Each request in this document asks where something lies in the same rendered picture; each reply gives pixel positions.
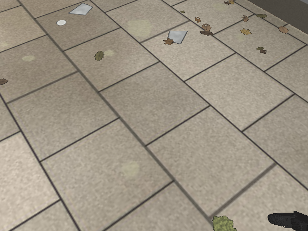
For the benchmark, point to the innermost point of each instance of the right robot hand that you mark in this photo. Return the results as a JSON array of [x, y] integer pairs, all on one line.
[[295, 220]]

